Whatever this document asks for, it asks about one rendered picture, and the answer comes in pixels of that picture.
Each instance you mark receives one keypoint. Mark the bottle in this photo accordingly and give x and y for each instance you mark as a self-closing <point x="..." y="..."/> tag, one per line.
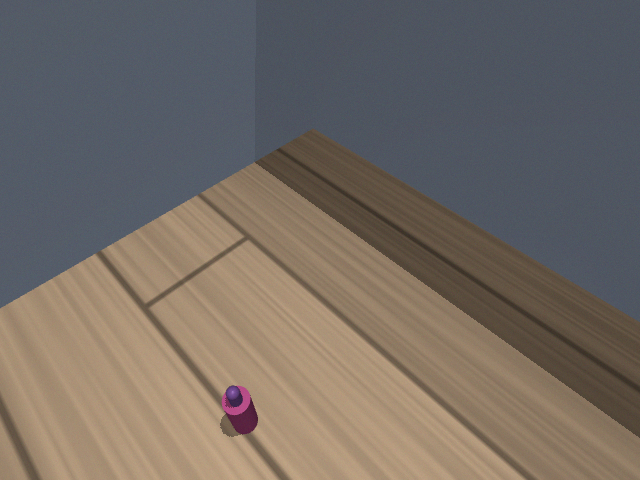
<point x="239" y="408"/>

